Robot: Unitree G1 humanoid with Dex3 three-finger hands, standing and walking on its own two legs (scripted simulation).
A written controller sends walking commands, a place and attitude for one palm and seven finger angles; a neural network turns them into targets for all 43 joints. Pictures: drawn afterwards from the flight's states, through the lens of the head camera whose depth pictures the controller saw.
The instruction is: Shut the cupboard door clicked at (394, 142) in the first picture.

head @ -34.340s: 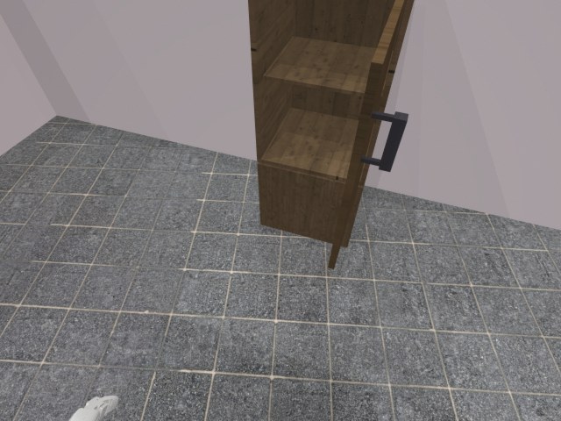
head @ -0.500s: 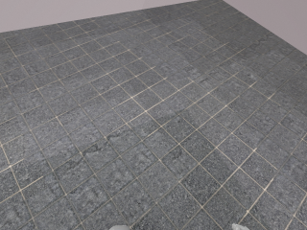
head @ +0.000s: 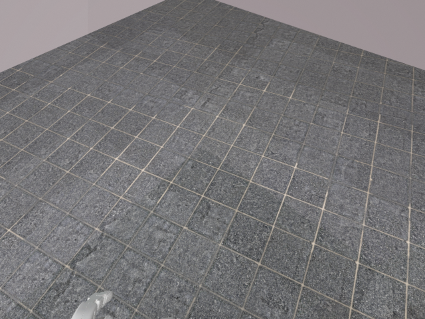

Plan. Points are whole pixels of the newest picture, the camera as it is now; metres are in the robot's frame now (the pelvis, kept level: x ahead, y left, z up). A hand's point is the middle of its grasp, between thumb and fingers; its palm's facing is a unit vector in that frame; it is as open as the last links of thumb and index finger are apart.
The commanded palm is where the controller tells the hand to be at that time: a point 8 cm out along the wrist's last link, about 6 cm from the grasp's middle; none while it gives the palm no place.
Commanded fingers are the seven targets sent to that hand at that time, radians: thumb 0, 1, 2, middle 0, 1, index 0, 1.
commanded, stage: turn to face it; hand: left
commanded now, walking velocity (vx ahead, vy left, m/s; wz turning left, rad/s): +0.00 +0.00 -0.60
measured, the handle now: out of the picture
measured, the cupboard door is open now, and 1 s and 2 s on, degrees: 57 57 57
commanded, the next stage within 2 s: none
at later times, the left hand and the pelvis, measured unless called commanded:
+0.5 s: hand (116, 318) +0.14 +0.22 -0.16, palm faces -0.24 -0.95 -0.20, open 7.4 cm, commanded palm none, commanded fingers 0.00 0.90 0.90 -0.20 -0.30 -0.20 -0.30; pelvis +0.01 +0.03 +0.02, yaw -17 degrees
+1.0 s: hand (162, 301) +0.17 +0.13 -0.14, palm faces -0.53 -0.81 -0.24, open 7.4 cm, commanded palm none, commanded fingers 0.00 0.90 0.90 -0.20 -0.30 -0.20 -0.30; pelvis +0.00 +0.00 +0.02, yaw -33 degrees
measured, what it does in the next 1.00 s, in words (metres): steps on the spot, turning right: left foot, then right foot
